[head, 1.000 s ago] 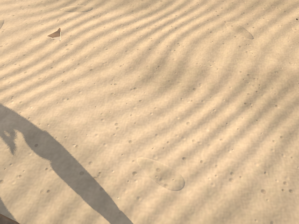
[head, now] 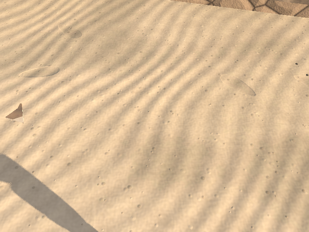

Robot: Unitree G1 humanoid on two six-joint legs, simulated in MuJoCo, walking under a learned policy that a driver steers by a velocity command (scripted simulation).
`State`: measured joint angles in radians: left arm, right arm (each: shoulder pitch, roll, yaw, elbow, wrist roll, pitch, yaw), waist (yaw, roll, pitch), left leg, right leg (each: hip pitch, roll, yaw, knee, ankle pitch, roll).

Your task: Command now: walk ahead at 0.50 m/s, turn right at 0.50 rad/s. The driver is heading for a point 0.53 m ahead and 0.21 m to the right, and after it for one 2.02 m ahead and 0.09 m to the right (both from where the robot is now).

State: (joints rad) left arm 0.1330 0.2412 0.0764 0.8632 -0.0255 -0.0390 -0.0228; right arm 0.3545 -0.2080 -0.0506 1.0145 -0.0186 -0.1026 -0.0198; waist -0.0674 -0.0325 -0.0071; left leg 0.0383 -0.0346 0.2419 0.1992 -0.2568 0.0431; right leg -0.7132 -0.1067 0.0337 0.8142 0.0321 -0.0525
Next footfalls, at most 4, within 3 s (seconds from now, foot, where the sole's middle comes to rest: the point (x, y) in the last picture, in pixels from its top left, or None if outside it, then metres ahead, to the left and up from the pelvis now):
0.18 right None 0.28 -0.12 -0.78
0.68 left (152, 213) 0.60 0.00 -0.78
1.12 right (214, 190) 0.70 -0.30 -0.78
1.60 left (158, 139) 1.01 -0.06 -0.78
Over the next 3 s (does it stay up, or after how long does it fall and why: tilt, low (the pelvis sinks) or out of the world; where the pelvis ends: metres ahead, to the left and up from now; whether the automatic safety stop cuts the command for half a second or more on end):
stays up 1.59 -0.03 0.00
